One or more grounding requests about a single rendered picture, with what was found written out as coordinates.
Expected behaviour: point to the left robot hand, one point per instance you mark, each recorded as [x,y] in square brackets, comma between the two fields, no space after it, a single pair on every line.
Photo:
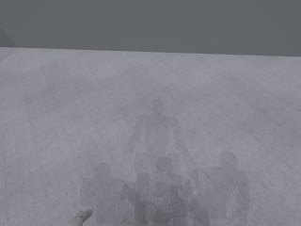
[80,217]

